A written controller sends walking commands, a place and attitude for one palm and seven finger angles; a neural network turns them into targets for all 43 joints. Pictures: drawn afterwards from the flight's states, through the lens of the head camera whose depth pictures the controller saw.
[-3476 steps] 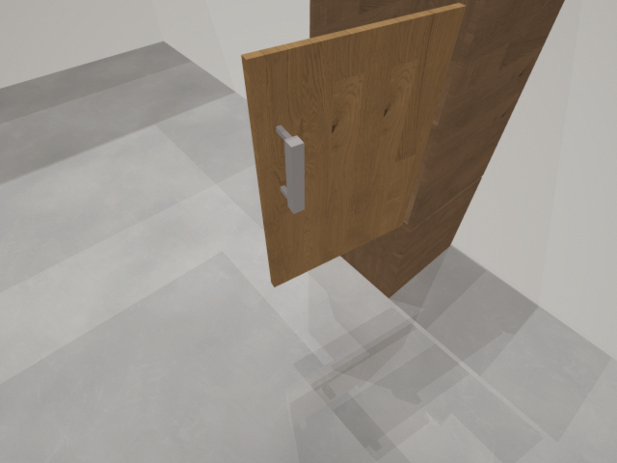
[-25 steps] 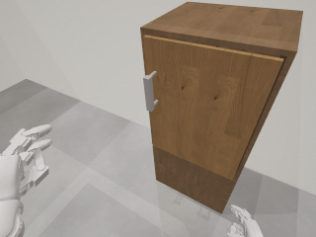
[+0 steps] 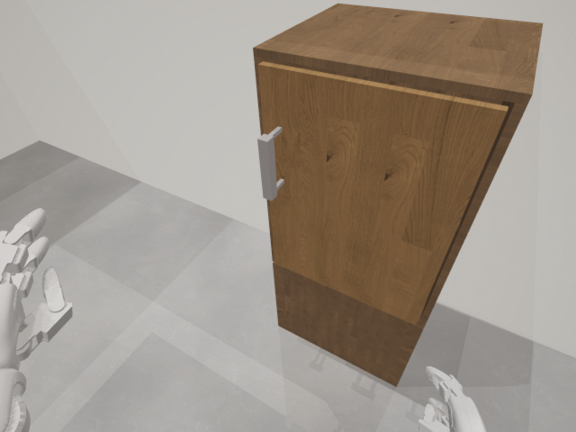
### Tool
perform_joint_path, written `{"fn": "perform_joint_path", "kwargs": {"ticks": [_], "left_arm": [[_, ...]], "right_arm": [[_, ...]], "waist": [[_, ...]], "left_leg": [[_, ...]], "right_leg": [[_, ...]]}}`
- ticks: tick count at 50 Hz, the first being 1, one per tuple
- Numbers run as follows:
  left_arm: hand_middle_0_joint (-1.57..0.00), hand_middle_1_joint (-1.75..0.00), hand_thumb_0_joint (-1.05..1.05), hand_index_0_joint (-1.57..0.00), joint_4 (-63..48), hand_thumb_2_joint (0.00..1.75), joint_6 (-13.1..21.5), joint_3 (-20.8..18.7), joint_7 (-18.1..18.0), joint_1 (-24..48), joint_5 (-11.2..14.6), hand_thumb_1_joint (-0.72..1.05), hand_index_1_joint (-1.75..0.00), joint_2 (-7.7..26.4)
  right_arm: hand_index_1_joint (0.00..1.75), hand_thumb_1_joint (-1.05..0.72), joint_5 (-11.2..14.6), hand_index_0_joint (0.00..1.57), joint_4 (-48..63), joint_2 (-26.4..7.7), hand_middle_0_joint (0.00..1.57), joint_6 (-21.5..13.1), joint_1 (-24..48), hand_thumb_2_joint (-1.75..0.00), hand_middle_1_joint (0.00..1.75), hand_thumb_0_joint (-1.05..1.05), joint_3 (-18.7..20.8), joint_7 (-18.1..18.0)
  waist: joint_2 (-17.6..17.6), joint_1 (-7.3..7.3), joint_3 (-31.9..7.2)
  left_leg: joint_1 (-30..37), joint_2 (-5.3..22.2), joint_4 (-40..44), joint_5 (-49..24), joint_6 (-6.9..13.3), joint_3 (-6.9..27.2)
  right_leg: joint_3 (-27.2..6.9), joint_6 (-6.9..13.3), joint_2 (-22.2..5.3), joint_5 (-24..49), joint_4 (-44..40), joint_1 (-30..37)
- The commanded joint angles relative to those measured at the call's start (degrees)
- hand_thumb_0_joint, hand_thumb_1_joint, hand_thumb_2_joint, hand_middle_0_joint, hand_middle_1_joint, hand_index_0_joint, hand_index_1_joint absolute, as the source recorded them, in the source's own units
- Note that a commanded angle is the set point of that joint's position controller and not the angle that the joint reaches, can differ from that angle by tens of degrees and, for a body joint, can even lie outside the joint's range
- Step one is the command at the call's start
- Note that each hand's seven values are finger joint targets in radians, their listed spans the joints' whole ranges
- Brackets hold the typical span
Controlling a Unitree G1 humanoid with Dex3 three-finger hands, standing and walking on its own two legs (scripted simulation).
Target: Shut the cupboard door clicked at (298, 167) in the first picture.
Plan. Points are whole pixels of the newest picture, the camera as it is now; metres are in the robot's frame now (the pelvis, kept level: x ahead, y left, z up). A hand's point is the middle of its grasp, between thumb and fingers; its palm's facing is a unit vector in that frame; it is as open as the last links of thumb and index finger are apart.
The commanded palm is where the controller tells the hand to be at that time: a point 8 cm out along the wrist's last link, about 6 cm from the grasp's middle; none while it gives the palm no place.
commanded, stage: step back with the hand held close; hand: left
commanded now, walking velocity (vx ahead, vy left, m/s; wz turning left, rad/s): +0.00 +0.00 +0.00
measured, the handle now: (273, 163) +0.64 +0.11 +0.05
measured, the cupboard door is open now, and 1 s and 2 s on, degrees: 0 0 0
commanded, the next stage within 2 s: stop stepping back and stand still in 1.70 s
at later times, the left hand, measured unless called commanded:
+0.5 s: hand (43, 324) +0.17 +0.28 +0.16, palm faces +0.40 -0.78 -0.48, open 7.4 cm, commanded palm +0.11 +0.32 +0.17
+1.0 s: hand (16, 364) +0.13 +0.28 +0.16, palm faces +0.44 -0.78 -0.44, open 7.4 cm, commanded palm +0.06 +0.32 +0.17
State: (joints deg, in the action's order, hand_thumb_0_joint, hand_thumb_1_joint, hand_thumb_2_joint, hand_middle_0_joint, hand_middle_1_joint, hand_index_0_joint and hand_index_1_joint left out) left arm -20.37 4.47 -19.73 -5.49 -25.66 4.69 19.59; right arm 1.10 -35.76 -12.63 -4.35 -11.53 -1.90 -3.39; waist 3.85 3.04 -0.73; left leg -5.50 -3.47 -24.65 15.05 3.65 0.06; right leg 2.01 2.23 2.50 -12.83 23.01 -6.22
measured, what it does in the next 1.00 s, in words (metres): shifts its weight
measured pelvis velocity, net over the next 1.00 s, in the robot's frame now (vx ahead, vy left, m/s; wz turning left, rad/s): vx -0.08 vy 0.02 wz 0.00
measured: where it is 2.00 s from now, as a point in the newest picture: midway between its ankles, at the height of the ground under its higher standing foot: outside the picture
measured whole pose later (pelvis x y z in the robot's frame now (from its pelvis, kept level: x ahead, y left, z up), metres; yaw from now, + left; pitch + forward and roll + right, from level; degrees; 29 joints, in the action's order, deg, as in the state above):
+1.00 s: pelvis -0.08 +0.02 -0.03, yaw +0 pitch +1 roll -2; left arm -28.9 15.0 -25.8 -8.8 -29.3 1.2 23.3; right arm 0.4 -32.9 -13.3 -1.2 -14.1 0.2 -3.4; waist -0.4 -1.5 -0.9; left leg -26.1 -3.1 -39.9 15.3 4.7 -1.6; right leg 2.6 1.1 1.7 -11.4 35.7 -25.6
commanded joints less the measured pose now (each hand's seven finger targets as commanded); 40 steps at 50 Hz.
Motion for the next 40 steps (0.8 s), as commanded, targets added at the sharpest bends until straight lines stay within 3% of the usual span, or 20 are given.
{"fn": "perform_joint_path", "kwargs": {"ticks": [1, 2, 3, 5, 7, 12, 14, 16, 18, 19, 21, 24, 27, 29, 33, 34, 35, 36, 39, 40], "left_arm": [[-0.20, -0.30, 0.00, -0.20, -11.44, 0.90, 3.64, -6.07, -0.61, 5.20, 0.25, 0.90, -0.30, 10.37], [-0.20, -0.30, 0.00, -0.20, -15.91, 0.90, 6.27, -12.64, -1.35, 11.59, -0.15, 0.90, -0.30, 17.03], [-0.20, -0.30, 0.00, -0.20, -11.02, 0.90, 6.81, -9.90, -1.31, 5.38, 0.08, 0.90, -0.30, 13.01], [-0.20, -0.30, 0.00, -0.20, -10.95, 0.90, 7.81, -8.63, -1.28, 2.07, -0.10, 0.90, -0.30, 11.69], [-0.20, -0.30, 0.00, -0.20, -11.87, 0.90, 8.40, -8.22, -1.58, 0.36, -0.15, 0.90, -0.30, 11.51], [-0.20, -0.30, 0.00, -0.20, -14.97, 0.90, 8.77, -10.61, -2.49, -2.54, 0.07, 0.90, -0.30, 13.88], [-0.20, -0.30, 0.00, -0.20, -17.07, 0.90, 8.52, -12.46, -2.74, -2.30, 0.08, 0.90, -0.30, 16.03], [-0.20, -0.30, 0.00, -0.20, -16.16, 0.90, 7.94, -11.79, -2.80, -3.62, 0.05, 0.90, -0.30, 14.96], [-0.20, -0.30, 0.00, -0.20, -16.41, 0.90, 7.77, -12.01, -2.94, -3.78, 0.02, 0.90, -0.30, 15.10], [-0.20, -0.30, 0.00, -0.20, -16.21, 0.90, 7.69, -12.57, -2.96, -4.05, -0.07, 0.90, -0.30, 15.62], [-0.20, -0.30, 0.00, -0.20, -16.37, 0.90, 7.88, -11.58, -2.96, -4.19, -0.30, 0.90, -0.30, 14.55], [-0.20, -0.30, 0.00, -0.20, -16.05, 0.90, 8.30, -12.92, -3.14, -3.98, -0.73, 0.90, -0.30, 15.52], [-0.20, -0.30, 0.00, -0.20, -15.85, 0.90, 9.28, -12.10, -3.22, -2.36, -1.74, 0.90, -0.30, 14.09], [-0.20, -0.30, 0.00, -0.20, -16.84, 0.90, 9.98, -13.43, -3.45, -1.41, -2.59, 0.90, -0.30, 15.46], [-0.20, -0.30, 0.00, -0.20, -19.23, 0.90, 11.34, -12.61, -3.62, 0.08, -3.21, 0.90, -0.30, 14.14], [-0.20, -0.30, 0.00, -0.20, -19.03, 0.90, 11.48, -14.24, -3.66, 0.31, -3.35, 0.90, -0.30, 15.90], [-0.20, -0.30, 0.00, -0.20, -19.88, 0.90, 11.76, -12.35, -3.51, 0.87, -3.20, 0.90, -0.30, 13.82], [-0.20, -0.30, 0.00, -0.20, -19.46, 0.90, 11.94, -12.93, -3.61, 1.02, -3.32, 0.90, -0.30, 14.33], [-0.20, -0.30, 0.00, -0.20, -19.05, 0.90, 12.23, -13.67, -3.76, 1.22, -3.69, 0.90, -0.30, 14.96], [-0.20, -0.30, 0.00, -0.20, -18.99, 0.90, 12.40, -12.67, -3.76, 1.00, -3.46, 0.90, -0.30, 13.88]], "right_arm": [[0.30, -0.90, 0.05, 0.20, 9.43, -6.01, 0.20, -2.78, 8.25, -0.90, 0.30, 0.00, 2.57, -0.24], [0.30, -0.90, 0.50, 0.20, 11.45, -7.93, 0.20, -1.99, 7.72, -0.90, 0.30, 0.00, 3.41, -0.24], [0.30, -0.90, 0.10, 0.20, 10.04, -7.30, 0.20, -1.52, 6.68, -0.90, 0.30, 0.00, 3.46, -0.47], [0.30, -0.90, -0.04, 0.20, 9.85, -7.23, 0.20, -0.67, 6.42, -0.90, 0.30, 0.00, 3.89, -0.17], [0.30, -0.90, 0.05, 0.20, 9.89, -7.58, 0.20, 0.11, 6.02, -0.90, 0.30, 0.00, 4.48, -0.07], [0.30, -0.90, 0.44, 0.20, 11.17, -8.10, 0.20, 1.81, 5.72, -0.90, 0.30, 0.00, 5.17, -0.66], [0.30, -0.90, 0.44, 0.20, 11.89, -8.40, 0.20, 2.47, 6.25, -0.90, 0.30, 0.00, 5.33, -1.12], [0.30, -0.90, 0.53, 0.20, 12.61, -8.09, 0.20, 3.22, 5.74, -0.90, 0.30, 0.00, 5.31, -1.35], [0.30, -0.90, 0.56, 0.20, 13.10, -8.35, 0.20, 3.69, 5.53, -0.90, 0.30, 0.00, 5.51, -1.45], [0.30, -0.90, 0.38, 0.20, 13.12, -8.56, 0.20, 3.76, 6.12, -0.90, 0.30, 0.00, 5.52, -1.58], [0.30, -0.90, 0.49, 0.20, 13.64, -8.48, 0.20, 3.85, 5.93, -0.90, 0.30, 0.00, 5.32, -1.61], [0.30, -0.90, 0.21, 0.20, 13.88, -8.97, 0.20, 3.67, 6.32, -0.90, 0.30, 0.00, 5.32, -1.90], [0.30, -0.90, 0.31, 0.20, 14.30, -8.85, 0.20, 3.17, 5.58, -0.90, 0.30, 0.00, 5.13, -1.96], [0.30, -0.90, 0.13, 0.20, 14.26, -9.33, 0.20, 2.57, 5.46, -0.90, 0.30, 0.00, 5.24, -1.88], [0.30, -0.90, -0.23, 0.20, 14.21, -9.09, 0.20, 1.26, 4.51, -0.90, 0.30, 0.00, 5.08, -1.79], [0.30, -0.90, -0.51, 0.20, 13.87, -9.23, 0.20, 0.92, 4.64, -0.90, 0.30, 0.00, 5.14, -1.88], [0.30, -0.90, -0.42, 0.20, 13.87, -8.69, 0.20, 0.68, 4.23, -0.90, 0.30, 0.00, 4.91, -1.81], [0.30, -0.90, -0.62, 0.20, 13.66, -8.94, 0.20, 0.37, 4.12, -0.90, 0.30, 0.00, 5.02, -1.85], [0.30, -0.90, -0.64, 0.20, 13.09, -9.13, 0.20, -0.06, 3.57, -0.90, 0.30, 0.00, 5.33, -1.49], [0.30, -0.90, -0.58, 0.20, 13.17, -8.53, 0.20, -0.19, 3.26, -0.90, 0.30, 0.00, 5.08, -1.37]], "waist": [[0.26, 0.35, -1.13], [1.18, -1.57, 0.40], [-1.34, -1.99, -0.54], [-3.71, -2.32, -2.96], [-2.72, -2.73, -5.26], [-1.23, -2.80, -9.99], [0.02, -2.56, -11.35], [-1.20, -2.58, -10.81], [-2.39, -2.63, -9.91], [-0.61, -2.47, -9.23], [-0.74, -2.56, -7.67], [-0.84, -2.39, -5.78], [-0.84, -3.02, -3.13], [0.04, -2.94, -3.35], [1.99, -3.20, -3.30], [1.27, -3.00, -3.40], [1.38, -3.21, -3.54], [1.52, -3.20, -3.54], [0.11, -3.18, -3.82], [-2.07, -3.32, -3.63]], "left_leg": [[-4.19, 4.25, 5.33, -9.54, -2.79, 2.99], [-9.50, 5.70, 2.77, -3.59, -0.91, 5.22], [-8.54, 5.21, 0.59, -3.18, -0.89, 5.84], [-7.95, 5.24, -2.66, -6.06, -1.34, 5.73], [-7.86, 5.52, -4.19, -7.44, -1.79, 5.71], [-8.84, 7.61, -4.31, -22.96, -3.20, 6.77], [-8.96, 8.50, -3.67, -28.44, -3.66, 7.06], [-9.80, 9.35, -3.20, -29.43, -3.67, 7.43], [-11.64, 9.88, -2.22, -26.12, -3.36, 8.07], [-13.31, 9.98, -1.32, -23.66, -2.99, 8.42], [-16.48, 10.59, 0.35, -16.97, -2.28, 9.40], [-23.94, 11.41, 3.93, -2.52, 0.02, 11.13], [-32.21, 11.27, 5.65, 14.08, 1.91, 11.89], [-35.41, 11.08, 6.13, 19.78, 2.51, 12.61], [-39.03, 12.37, 7.83, 22.35, 3.39, 14.27], [-39.05, 12.56, 8.21, 21.71, 3.34, 14.75], [-38.37, 12.32, 7.46, 20.00, 3.12, 14.18], [-39.17, 12.34, 6.97, 20.21, 3.25, 13.88], [-38.91, 10.96, 4.15, 20.42, 2.83, 12.80], [-38.04, 10.28, 2.98, 19.16, 2.42, 12.35]], "right_leg": [[-1.82, -0.41, -2.97, 4.87, -3.84, 1.18], [-8.18, 0.03, -6.62, 4.52, -5.79, -1.60], [-9.56, 1.02, -8.89, 3.25, -6.57, -3.34], [-10.52, 2.17, -11.22, 6.69, -5.67, -4.27], [-11.01, 2.98, -12.50, 8.92, -3.81, -4.89], [-8.04, 2.15, -10.95, 22.16, 5.33, -1.96], [-6.96, 1.18, -9.67, 24.25, 7.99, -1.24], [-6.71, 0.45, -8.69, 22.54, 9.14, -1.85], [-6.89, 0.06, -7.98, 19.54, 9.54, -2.40], [-7.06, -0.03, -7.97, 18.47, 9.53, -2.18], [-7.31, -0.43, -7.28, 13.31, 9.76, -2.49], [-7.70, -1.33, -6.24, 7.08, 10.14, -0.24], [-8.90, -1.41, -6.22, 1.74, 10.66, 1.67], [-9.15, -1.49, -6.01, -0.91, 10.92, 3.00], [-7.82, -1.89, -4.30, 0.94, 15.00, 4.87], [-7.61, -2.05, -3.92, 1.76, 15.39, 5.12], [-7.35, -1.95, -4.11, 2.80, 15.62, 4.74], [-8.00, -1.93, -4.21, 3.15, 15.91, 5.17], [-9.78, -1.19, -5.39, 2.20, 14.07, 4.28], [-10.35, -0.83, -6.19, 1.66, 12.98, 3.01]]}}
